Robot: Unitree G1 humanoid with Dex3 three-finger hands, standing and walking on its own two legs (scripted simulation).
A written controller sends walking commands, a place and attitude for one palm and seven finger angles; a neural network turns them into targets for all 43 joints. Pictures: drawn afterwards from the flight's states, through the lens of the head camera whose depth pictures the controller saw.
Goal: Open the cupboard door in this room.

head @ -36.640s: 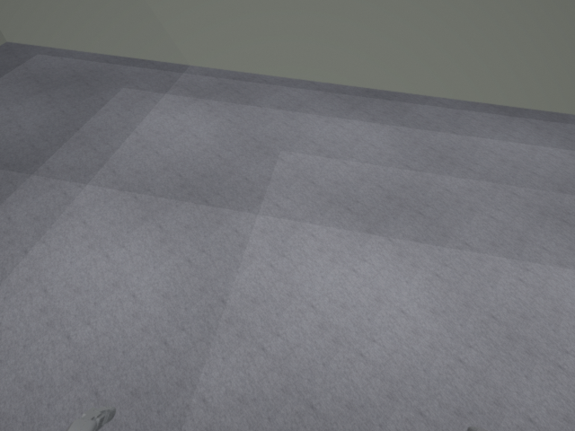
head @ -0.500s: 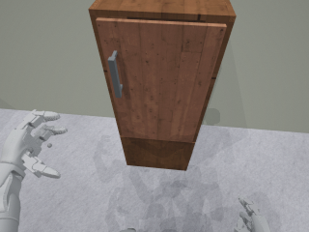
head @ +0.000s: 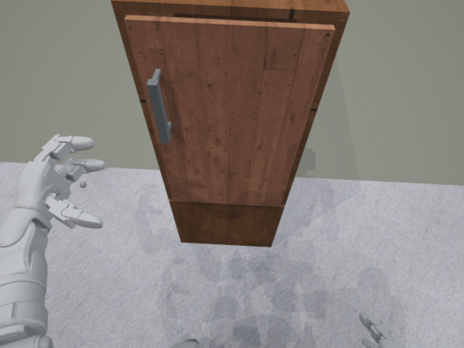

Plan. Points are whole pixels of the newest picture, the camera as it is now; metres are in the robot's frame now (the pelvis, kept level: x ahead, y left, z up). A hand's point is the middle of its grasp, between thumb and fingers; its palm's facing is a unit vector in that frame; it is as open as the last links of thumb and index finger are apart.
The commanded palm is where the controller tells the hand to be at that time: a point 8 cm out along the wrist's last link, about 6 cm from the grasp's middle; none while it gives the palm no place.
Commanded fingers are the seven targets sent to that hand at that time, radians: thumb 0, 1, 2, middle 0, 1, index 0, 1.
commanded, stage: move the hooked fingers beside the handle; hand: left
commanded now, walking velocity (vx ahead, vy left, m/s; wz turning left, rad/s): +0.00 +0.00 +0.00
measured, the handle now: (161, 108) +0.57 +0.17 +0.08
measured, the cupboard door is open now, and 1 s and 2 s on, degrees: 0 0 0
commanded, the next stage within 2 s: slide the fingers in behind the handle in 2.00 s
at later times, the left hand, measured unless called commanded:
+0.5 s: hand (108, 153) +0.42 +0.24 +0.09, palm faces +0.00 -1.00 +0.00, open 14.0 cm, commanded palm +0.40 +0.29 +0.09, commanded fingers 0.00 -0.50 0.30 -0.30 -1.20 -0.30 -1.20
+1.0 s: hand (124, 125) +0.49 +0.23 +0.09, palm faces +0.00 -1.00 +0.01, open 14.0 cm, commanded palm +0.48 +0.28 +0.08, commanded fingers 0.00 -0.50 0.30 -0.30 -1.20 -0.30 -1.20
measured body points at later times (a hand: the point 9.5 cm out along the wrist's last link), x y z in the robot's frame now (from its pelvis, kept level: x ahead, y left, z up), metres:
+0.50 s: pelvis +0.00 +0.01 -0.01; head +0.06 +0.02 +0.44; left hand +0.41 +0.29 +0.10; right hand +0.08 -0.26 -0.11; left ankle +0.04 +0.10 -0.71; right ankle -0.02 -0.10 -0.71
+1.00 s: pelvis +0.00 +0.00 -0.02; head +0.10 +0.02 +0.42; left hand +0.49 +0.28 +0.09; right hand +0.00 -0.28 -0.12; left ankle +0.04 +0.10 -0.71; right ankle -0.02 -0.10 -0.71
